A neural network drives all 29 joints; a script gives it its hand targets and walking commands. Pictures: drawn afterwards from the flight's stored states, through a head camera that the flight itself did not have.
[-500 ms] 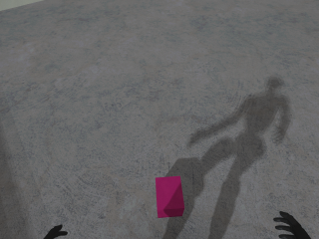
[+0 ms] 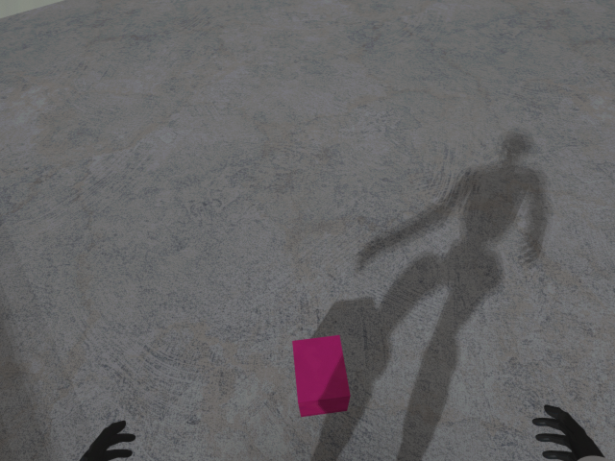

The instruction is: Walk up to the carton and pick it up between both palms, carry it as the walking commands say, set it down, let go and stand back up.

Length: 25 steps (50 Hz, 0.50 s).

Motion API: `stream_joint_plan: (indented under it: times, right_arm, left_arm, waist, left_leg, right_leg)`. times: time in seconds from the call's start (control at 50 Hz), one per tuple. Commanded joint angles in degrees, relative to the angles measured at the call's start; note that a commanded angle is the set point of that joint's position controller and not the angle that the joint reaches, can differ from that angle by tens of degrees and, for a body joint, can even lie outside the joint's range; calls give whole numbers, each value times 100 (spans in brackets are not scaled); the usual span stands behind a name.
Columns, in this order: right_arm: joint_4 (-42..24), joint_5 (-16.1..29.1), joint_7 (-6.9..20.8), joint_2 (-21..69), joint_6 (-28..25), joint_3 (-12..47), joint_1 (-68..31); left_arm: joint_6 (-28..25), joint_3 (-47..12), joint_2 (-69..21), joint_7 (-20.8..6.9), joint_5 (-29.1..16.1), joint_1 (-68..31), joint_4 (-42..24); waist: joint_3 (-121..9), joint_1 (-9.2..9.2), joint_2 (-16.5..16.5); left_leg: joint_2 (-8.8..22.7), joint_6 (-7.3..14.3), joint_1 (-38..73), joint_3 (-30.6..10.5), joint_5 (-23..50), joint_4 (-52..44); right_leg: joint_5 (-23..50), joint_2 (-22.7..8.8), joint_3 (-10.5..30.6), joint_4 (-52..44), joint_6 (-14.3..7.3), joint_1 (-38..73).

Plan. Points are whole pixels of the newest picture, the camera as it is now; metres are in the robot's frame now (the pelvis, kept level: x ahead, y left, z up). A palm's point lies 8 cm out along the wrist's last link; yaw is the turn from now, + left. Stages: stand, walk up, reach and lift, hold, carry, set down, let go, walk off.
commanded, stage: walk up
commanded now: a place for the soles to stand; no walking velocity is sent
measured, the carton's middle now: (320, 376) +0.41 +0.01 -0.69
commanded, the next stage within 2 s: reach and lift in 0.54 s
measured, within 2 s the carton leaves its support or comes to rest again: neither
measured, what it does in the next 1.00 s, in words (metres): stands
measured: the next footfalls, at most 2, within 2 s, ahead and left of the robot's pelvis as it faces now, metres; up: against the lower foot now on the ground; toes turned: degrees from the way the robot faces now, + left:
none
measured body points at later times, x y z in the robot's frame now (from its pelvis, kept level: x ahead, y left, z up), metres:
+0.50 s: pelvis -0.01 +0.00 +0.00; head +0.01 +0.00 +0.45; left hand +0.11 +0.32 -0.12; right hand +0.10 -0.33 -0.11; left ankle +0.01 +0.12 -0.74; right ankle +0.00 -0.13 -0.74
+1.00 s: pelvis +0.00 +0.00 -0.04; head +0.10 +0.02 +0.40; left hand +0.21 +0.27 -0.14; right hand +0.22 -0.26 -0.14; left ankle +0.01 +0.12 -0.74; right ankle +0.01 -0.13 -0.74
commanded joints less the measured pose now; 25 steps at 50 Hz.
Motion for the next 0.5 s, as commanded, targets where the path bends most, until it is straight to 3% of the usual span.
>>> stream_joint_plan:
  times: [0.0,0.2,0.48]
  right_arm:
    - [-306,-3,-4,-1029,-21,-187,-228]
    - [-348,-16,32,-1053,-13,-200,-178]
    - [-507,-28,39,-1077,-8,-228,-183]
  left_arm:
    - [-55,206,1088,28,10,-202,-307]
    - [-34,241,1065,4,36,-58,-403]
    - [-22,273,1052,-23,41,123,-544]
  waist:
    - [-653,8,-161]
    - [-546,31,-99]
    - [-513,37,1]
  left_leg:
    - [567,188,588,-688,289,-202]
    - [631,240,470,-762,-155,-289]
    - [710,302,372,-716,-457,-260]
  right_leg:
    - [1208,-673,611,-338,-272,-388]
    - [689,-588,689,-325,-272,-587]
    - [656,-481,692,-144,-279,-736]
